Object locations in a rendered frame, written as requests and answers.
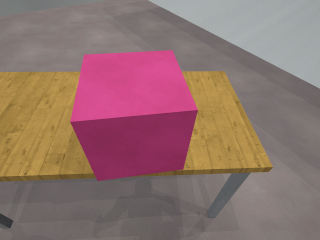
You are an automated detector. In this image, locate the table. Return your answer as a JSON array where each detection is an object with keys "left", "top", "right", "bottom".
[{"left": 0, "top": 71, "right": 273, "bottom": 229}]

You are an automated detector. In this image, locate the carton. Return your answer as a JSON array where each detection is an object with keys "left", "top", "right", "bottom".
[{"left": 70, "top": 50, "right": 198, "bottom": 181}]

